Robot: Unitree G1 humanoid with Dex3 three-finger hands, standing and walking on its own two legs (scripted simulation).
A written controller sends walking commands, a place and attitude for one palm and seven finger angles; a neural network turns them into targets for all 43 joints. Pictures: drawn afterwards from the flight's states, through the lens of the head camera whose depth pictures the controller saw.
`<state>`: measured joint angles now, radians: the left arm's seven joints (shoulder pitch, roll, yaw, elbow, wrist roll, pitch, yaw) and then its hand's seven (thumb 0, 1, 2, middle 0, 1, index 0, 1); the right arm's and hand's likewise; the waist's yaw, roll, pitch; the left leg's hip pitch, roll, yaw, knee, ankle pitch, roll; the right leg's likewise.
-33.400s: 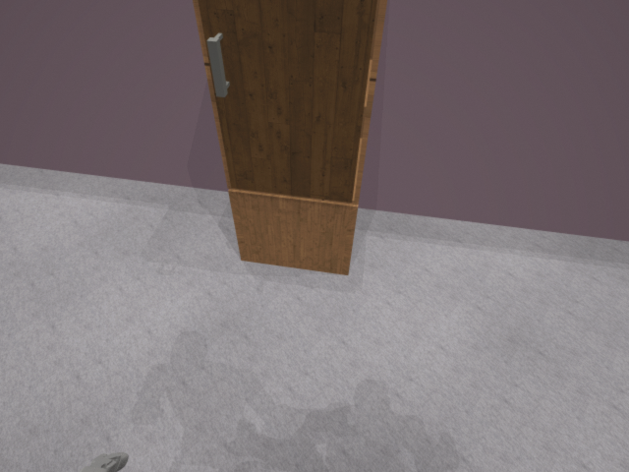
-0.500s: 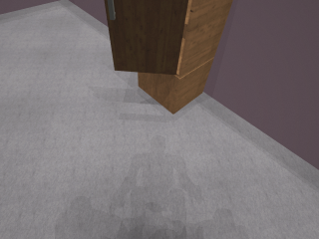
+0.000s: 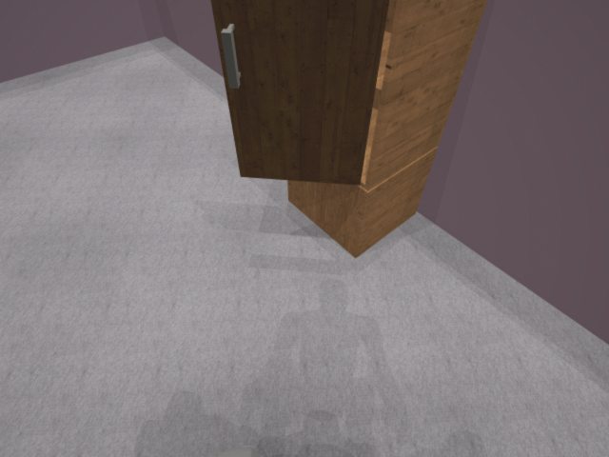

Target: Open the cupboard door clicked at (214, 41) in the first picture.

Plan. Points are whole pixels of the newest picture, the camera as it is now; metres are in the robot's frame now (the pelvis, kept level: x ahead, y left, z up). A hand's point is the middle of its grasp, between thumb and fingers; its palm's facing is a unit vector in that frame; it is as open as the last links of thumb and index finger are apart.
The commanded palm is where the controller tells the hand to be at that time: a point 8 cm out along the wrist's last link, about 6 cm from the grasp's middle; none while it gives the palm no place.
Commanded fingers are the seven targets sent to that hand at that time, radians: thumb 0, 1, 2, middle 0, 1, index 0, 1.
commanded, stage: take the last steps up to it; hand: left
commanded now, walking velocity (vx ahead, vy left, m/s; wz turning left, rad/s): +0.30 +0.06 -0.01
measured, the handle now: (233, 56) +0.98 +0.23 +0.06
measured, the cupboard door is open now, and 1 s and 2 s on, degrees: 44 44 44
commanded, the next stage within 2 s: come to a stop and stand still in 0.86 s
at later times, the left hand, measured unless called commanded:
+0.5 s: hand (183, 368) +0.28 +0.23 -0.16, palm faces -0.03 -0.98 -0.20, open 7.4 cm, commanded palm none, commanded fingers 0.00 0.90 0.90 -0.20 -0.30 -0.20 -0.30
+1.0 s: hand (194, 358) +0.31 +0.22 -0.19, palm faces +0.06 -0.99 -0.15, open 7.3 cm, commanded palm none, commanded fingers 0.00 0.90 0.90 -0.20 -0.30 -0.20 -0.30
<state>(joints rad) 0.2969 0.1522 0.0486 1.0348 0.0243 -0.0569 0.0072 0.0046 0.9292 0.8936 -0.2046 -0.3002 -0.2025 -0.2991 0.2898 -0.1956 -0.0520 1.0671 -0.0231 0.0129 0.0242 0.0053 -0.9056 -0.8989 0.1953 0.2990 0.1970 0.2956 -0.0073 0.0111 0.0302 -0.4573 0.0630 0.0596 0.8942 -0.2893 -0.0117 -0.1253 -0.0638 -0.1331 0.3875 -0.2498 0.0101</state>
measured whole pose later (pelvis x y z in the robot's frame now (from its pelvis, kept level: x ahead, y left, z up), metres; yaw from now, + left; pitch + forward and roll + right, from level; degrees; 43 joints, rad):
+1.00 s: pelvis +0.37 +0.05 -0.02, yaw -2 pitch -1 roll -1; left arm 0.38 0.16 0.03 1.15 0.02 -0.04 0.00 0.00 0.92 0.89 -0.20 -0.30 -0.20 -0.30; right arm 0.14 -0.18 -0.03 1.02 -0.03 -0.05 0.01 0.00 -0.91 -0.90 0.19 0.30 0.20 0.30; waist 0.04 -0.02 0.04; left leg -0.36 0.04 0.12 0.56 -0.16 0.04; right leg -0.12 -0.06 -0.12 0.59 -0.43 0.01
